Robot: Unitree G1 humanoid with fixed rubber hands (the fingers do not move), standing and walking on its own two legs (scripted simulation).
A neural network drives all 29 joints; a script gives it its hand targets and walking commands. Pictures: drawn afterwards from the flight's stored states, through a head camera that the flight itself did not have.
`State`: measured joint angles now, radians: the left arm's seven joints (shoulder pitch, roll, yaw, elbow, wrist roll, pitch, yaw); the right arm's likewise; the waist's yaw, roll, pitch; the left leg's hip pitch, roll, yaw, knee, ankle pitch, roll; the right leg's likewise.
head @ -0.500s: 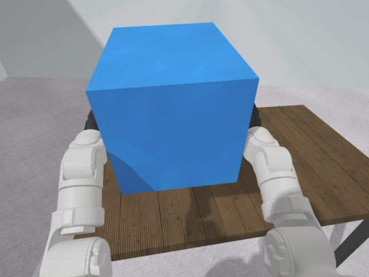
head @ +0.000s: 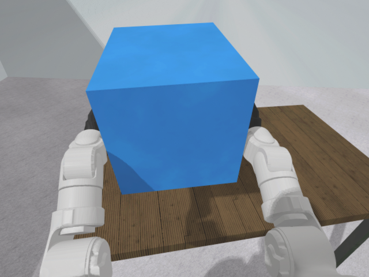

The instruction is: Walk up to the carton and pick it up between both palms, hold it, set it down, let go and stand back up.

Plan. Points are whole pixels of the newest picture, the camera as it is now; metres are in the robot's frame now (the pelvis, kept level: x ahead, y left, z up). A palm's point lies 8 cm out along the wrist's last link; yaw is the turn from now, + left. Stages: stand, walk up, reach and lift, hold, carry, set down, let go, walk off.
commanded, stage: hold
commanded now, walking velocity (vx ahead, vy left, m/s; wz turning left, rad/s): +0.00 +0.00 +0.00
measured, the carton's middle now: (171, 100) +0.44 +0.03 +0.24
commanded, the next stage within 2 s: none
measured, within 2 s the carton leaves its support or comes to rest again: neither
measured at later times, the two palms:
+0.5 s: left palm (94, 135) +0.36 +0.19 +0.20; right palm (250, 130) +0.38 -0.14 +0.21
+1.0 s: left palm (94, 135) +0.36 +0.19 +0.20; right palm (250, 130) +0.38 -0.14 +0.20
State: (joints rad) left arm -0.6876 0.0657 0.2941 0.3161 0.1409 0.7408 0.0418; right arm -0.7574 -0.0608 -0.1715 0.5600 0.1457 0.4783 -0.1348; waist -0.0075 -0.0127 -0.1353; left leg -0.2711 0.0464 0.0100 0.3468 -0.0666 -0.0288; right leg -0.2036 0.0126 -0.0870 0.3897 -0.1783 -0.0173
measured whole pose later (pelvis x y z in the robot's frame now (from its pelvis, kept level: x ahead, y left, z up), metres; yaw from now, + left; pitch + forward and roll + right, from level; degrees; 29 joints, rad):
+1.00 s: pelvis +0.00 +0.00 +0.00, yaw +0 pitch -1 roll +0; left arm -0.69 0.07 0.29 0.32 0.14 0.74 0.04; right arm -0.76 -0.06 -0.17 0.56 0.15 0.47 -0.14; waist -0.01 -0.01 -0.14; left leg -0.27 0.05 0.01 0.35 -0.06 -0.03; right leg -0.20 0.01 -0.09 0.39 -0.18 -0.02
